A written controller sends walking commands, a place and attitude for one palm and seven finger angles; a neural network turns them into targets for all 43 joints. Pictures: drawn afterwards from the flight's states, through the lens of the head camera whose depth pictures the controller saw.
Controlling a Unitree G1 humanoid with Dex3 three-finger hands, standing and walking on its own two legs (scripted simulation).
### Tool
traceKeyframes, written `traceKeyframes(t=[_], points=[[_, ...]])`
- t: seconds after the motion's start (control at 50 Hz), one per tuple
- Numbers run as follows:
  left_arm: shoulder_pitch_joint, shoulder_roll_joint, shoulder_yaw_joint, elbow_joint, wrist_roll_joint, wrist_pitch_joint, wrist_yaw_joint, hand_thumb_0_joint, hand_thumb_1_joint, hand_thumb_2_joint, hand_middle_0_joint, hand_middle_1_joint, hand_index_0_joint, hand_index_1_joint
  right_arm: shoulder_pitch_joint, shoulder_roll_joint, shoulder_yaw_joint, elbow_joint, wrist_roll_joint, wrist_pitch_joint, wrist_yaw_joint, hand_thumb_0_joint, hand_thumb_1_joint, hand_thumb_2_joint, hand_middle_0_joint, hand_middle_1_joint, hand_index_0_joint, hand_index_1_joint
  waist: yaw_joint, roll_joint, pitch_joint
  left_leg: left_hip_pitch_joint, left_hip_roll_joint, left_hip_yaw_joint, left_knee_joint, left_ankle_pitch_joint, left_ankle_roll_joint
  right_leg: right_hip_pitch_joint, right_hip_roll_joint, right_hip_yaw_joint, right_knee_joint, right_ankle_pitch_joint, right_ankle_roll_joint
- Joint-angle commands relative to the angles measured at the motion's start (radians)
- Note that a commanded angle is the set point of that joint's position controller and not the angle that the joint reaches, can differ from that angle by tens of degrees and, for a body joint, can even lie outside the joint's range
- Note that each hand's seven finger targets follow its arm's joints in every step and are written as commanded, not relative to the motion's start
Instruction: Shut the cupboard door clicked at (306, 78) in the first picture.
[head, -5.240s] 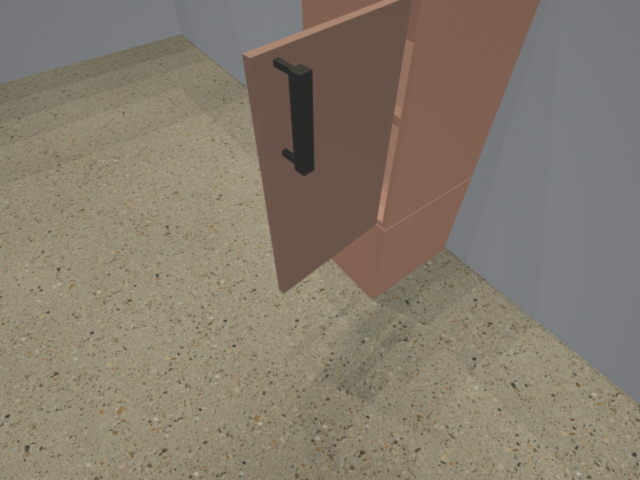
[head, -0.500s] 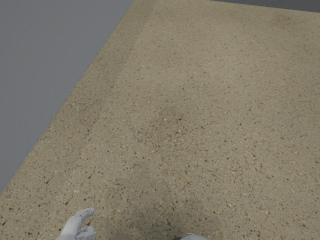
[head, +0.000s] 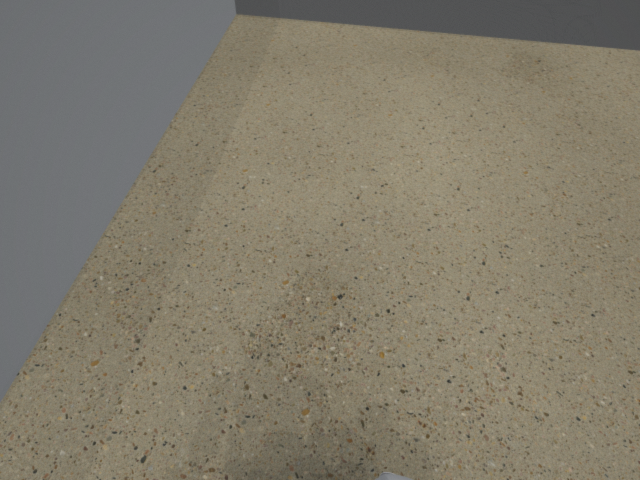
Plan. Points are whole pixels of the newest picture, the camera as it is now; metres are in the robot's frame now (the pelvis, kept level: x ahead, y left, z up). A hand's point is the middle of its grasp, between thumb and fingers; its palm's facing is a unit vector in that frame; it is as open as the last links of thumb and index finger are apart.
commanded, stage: walk to a spot facing it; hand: left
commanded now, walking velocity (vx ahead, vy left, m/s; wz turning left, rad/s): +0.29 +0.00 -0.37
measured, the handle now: out of the picture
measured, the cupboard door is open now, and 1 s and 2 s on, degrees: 96 96 96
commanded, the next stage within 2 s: none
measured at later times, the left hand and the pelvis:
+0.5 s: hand (220, 410) +0.24 +0.17 -0.19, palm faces +0.17 -0.97 -0.20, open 7.3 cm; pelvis +0.19 -0.03 -0.01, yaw +10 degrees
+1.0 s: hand (235, 466) +0.17 +0.13 -0.19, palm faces +0.50 -0.83 -0.25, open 7.4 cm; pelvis +0.26 -0.06 -0.02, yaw +30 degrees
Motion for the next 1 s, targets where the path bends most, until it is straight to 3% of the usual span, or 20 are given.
traceKeyframes(t=[0.0,0.04,0.08,0.12,0.18,0.28,0.32,0.34,0.36,0.42,0.56,0.58,0.6,0.62,0.72,0.88,0.9,0.92,0.94,0.98], points=[[-0.064,0.010,0.004,-0.096,0.002,-0.030,-0.012,0.000,0.900,0.900,-0.200,-0.300,-0.200,-0.300,0.100,-0.190,-0.045,0.009,0.004,0.018,0.002,0.000,-0.900,-0.900,0.200,0.300,0.200,0.300,-0.024,0.142,0.003,-0.004,0.211,-0.049,-0.158,0.069,0.107,0.132,0.019,-0.075,-0.241,0.086,-0.002],[0.085,0.067,0.025,-0.053,0.005,-0.033,-0.003,0.000,0.900,0.900,-0.200,-0.300,-0.200,-0.300,0.042,-0.174,-0.039,-0.002,0.010,0.028,0.008,0.000,-0.900,-0.900,0.200,0.300,0.200,0.300,0.064,0.049,-0.024,-0.137,0.142,0.012,0.040,0.009,0.057,0.387,0.040,-0.048,-0.355,0.101,-0.028],[0.314,0.251,0.065,0.005,-0.004,-0.049,0.029,0.000,0.900,0.900,-0.200,-0.300,-0.200,-0.300,-0.019,-0.090,-0.016,-0.063,0.034,0.031,0.016,0.000,-0.900,-0.900,0.200,0.300,0.200,0.300,0.159,-0.337,-0.113,-0.489,-0.051,0.035,0.618,-0.381,-0.006,0.659,-0.374,0.561,-0.652,-0.023,-0.217],[0.180,0.183,0.039,-0.020,-0.009,-0.044,0.052,0.000,0.900,0.900,-0.200,-0.300,-0.200,-0.300,-0.067,-0.107,-0.026,-0.052,0.029,0.041,0.008,0.000,-0.900,-0.900,0.200,0.300,0.200,0.300,0.090,-0.195,-0.011,-0.514,0.025,-0.138,0.752,-0.279,-0.002,0.448,-0.362,0.472,-0.679,-0.035,-0.217],[0.032,0.075,0.003,-0.052,-0.002,-0.056,0.064,0.000,0.900,0.900,-0.200,-0.300,-0.200,-0.300,0.022,-0.050,-0.014,0.011,0.022,0.067,0.009,0.000,-0.900,-0.900,0.200,0.300,0.200,0.300,-0.011,-0.146,-0.008,-0.312,0.048,-0.140,0.575,-0.159,-0.007,0.254,-0.294,0.129,-0.655,0.319,-0.144],[-0.001,0.098,0.012,-0.042,-0.017,-0.050,0.063,0.000,0.900,0.900,-0.200,-0.300,-0.200,-0.300,0.085,-0.014,0.002,0.035,0.021,0.069,0.019,0.000,-0.900,-0.900,0.200,0.300,0.200,0.300,-0.030,-0.058,-0.049,-0.125,-0.031,-0.023,0.145,0.101,-0.019,0.309,-0.222,-0.074,-0.476,0.460,-0.068],[0.018,0.073,0.008,-0.056,-0.022,-0.032,0.062,0.000,0.900,0.900,-0.200,-0.300,-0.200,-0.300,0.140,-0.104,-0.015,0.033,0.015,0.060,0.017,0.000,-0.900,-0.900,0.200,0.300,0.200,0.300,-0.043,0.132,-0.119,0.035,0.041,-0.151,0.042,0.418,0.033,0.238,-0.152,-0.120,-0.260,0.293,0.011],[0.030,0.035,-0.001,-0.076,-0.029,-0.023,0.064,0.000,0.900,0.900,-0.200,-0.300,-0.200,-0.300,0.173,-0.193,-0.033,0.020,0.012,0.059,0.006,0.000,-0.900,-0.900,0.200,0.300,0.200,0.300,-0.053,0.316,-0.141,0.102,0.227,-0.413,0.001,0.683,0.148,0.098,-0.045,-0.129,-0.086,-0.063,0.066],[-0.025,0.046,-0.004,-0.110,-0.027,-0.013,0.069,0.000,0.900,0.900,-0.200,-0.300,-0.200,-0.300,0.185,-0.216,-0.037,0.016,0.009,0.065,-0.011,0.000,-0.900,-0.900,0.200,0.300,0.200,0.300,-0.082,0.292,-0.125,0.105,0.312,-0.531,-0.038,0.796,0.237,0.026,0.007,-0.040,0.087,-0.358,0.072],[-0.124,0.047,0.003,-0.134,-0.022,-0.003,0.064,0.000,0.900,0.900,-0.200,-0.300,-0.200,-0.300,0.159,-0.205,-0.035,0.014,0.008,0.064,-0.029,0.000,-0.900,-0.900,0.200,0.300,0.200,0.300,-0.074,0.226,-0.129,0.178,0.262,-0.467,0.026,0.972,0.234,-0.105,-0.020,0.066,0.198,-0.259,0.083],[0.009,0.057,0.017,-0.125,-0.023,0.012,0.057,0.000,0.900,0.900,-0.200,-0.300,-0.200,-0.300,-0.083,-0.242,-0.064,-0.084,0.016,0.100,-0.014,0.000,-0.900,-0.900,0.200,0.300,0.200,0.300,0.023,0.169,-0.089,-0.156,0.100,-0.360,0.004,0.306,0.118,0.293,0.043,-0.006,-0.326,0.042,0.078],[0.053,0.104,0.028,-0.123,-0.016,0.004,0.064,0.000,0.900,0.900,-0.200,-0.300,-0.200,-0.300,-0.109,-0.212,-0.063,-0.106,0.025,0.105,-0.007,0.000,-0.900,-0.900,0.200,0.300,0.200,0.300,0.046,0.058,-0.076,-0.274,0.031,-0.318,0.072,0.110,0.067,0.409,-0.030,0.063,-0.486,0.092,0.063],[0.083,0.209,0.049,-0.124,0.000,-0.005,0.073,0.000,0.900,0.900,-0.200,-0.300,-0.200,-0.300,-0.114,-0.141,-0.055,-0.134,0.031,0.109,0.005,0.000,-0.900,-0.900,0.200,0.300,0.200,0.300,0.058,-0.244,-0.052,-0.436,-0.112,-0.150,0.289,-0.189,-0.014,0.469,-0.301,0.335,-0.623,0.096,-0.025],[0.085,0.254,0.049,-0.142,-0.003,-0.001,0.072,0.000,0.900,0.900,-0.200,-0.300,-0.200,-0.300,-0.141,-0.154,-0.060,-0.157,0.024,0.113,0.014,0.000,-0.900,-0.900,0.200,0.300,0.200,0.300,0.077,-0.303,-0.045,-0.412,-0.108,-0.144,0.556,-0.374,-0.016,0.356,-0.451,0.419,-0.668,0.136,-0.124],[0.005,0.142,0.014,-0.167,-0.004,-0.015,0.079,0.000,0.900,0.900,-0.200,-0.300,-0.200,-0.300,-0.166,-0.118,-0.048,-0.139,0.027,0.133,0.030,0.000,-0.900,-0.900,0.200,0.300,0.200,0.300,0.007,-0.209,-0.015,-0.381,-0.052,-0.126,0.638,-0.217,-0.043,0.356,-0.280,0.064,-0.529,0.612,-0.088],[0.054,0.216,0.034,-0.153,-0.011,-0.018,0.069,0.000,0.900,0.900,-0.200,-0.300,-0.200,-0.300,-0.166,-0.141,-0.031,-0.170,0.028,0.113,0.036,0.000,-0.900,-0.900,0.200,0.300,0.200,0.300,-0.008,-0.156,-0.120,-0.085,-0.124,-0.008,0.087,0.013,-0.004,0.422,-0.270,-0.068,-0.284,0.844,-0.022],[0.034,0.208,0.032,-0.168,-0.018,-0.016,0.067,0.000,0.900,0.900,-0.200,-0.300,-0.200,-0.300,-0.090,-0.192,-0.044,-0.156,0.022,0.106,0.033,0.000,-0.900,-0.900,0.200,0.300,0.200,0.300,-0.056,-0.069,-0.160,0.094,-0.065,-0.057,0.003,0.212,0.025,0.298,-0.262,-0.097,-0.147,0.714,0.020],[0.027,0.149,0.023,-0.207,-0.026,-0.009,0.060,0.000,0.900,0.900,-0.200,-0.300,-0.200,-0.300,-0.017,-0.309,-0.074,-0.150,0.012,0.099,0.028,0.000,-0.900,-0.900,0.200,0.300,0.200,0.300,-0.093,0.225,-0.207,0.300,0.212,-0.416,0.000,0.606,0.165,0.000,-0.121,-0.131,0.094,0.086,0.100],[-0.023,0.124,0.004,-0.246,-0.018,0.000,0.066,0.000,0.900,0.900,-0.200,-0.300,-0.200,-0.300,0.045,-0.369,-0.085,-0.137,0.025,0.108,0.023,0.000,-0.900,-0.900,0.200,0.300,0.200,0.300,-0.114,0.274,-0.224,0.304,0.358,-0.524,-0.011,0.819,0.280,-0.105,-0.064,-0.028,0.272,-0.333,0.108],[-0.093,0.114,0.011,-0.246,-0.012,0.020,0.071,0.000,0.900,0.900,-0.200,-0.300,-0.200,-0.300,0.000,-0.342,-0.084,-0.141,0.022,0.100,-0.004,0.000,-0.900,-0.900,0.200,0.300,0.200,0.300,-0.096,0.218,-0.147,0.195,0.280,-0.482,-0.006,0.742,0.267,-0.169,-0.072,0.071,0.332,-0.244,0.115]])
